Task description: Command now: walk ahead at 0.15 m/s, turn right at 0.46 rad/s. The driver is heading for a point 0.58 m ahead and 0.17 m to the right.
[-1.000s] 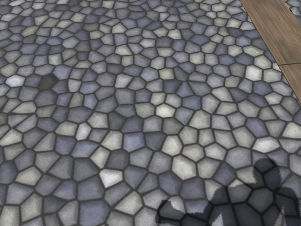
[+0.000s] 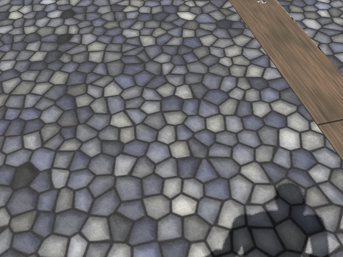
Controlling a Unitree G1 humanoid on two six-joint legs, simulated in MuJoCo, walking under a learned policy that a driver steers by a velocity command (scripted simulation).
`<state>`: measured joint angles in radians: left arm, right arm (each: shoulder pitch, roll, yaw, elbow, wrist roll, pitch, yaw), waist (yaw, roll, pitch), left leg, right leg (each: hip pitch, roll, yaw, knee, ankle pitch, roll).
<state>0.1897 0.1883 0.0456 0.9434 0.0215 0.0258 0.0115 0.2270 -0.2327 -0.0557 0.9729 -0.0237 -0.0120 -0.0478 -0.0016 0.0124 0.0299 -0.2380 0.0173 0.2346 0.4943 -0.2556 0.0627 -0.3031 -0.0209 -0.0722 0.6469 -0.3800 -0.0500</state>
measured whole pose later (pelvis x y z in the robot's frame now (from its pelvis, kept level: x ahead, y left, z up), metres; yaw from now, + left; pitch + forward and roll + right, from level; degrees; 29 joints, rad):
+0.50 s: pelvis +0.16 -0.01 +0.00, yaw -17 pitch +2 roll +0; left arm 0.45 0.26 0.09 0.93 0.02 -0.04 0.00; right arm 0.03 -0.25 -0.04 0.78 -0.02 -0.04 0.02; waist 0.09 0.01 0.00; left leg -0.47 0.01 -0.01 0.55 -0.19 -0.03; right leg 0.00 0.09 0.20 0.35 -0.37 -0.06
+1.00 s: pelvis +0.39 -0.09 -0.01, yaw -34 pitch +2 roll +1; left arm -0.01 0.25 0.03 0.71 0.05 -0.02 -0.08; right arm 0.42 -0.23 -0.04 0.92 -0.02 -0.07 -0.01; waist -0.07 -0.02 0.07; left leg 0.10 0.03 0.26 0.32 -0.42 -0.03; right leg -0.54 0.00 -0.09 0.59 -0.13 -0.12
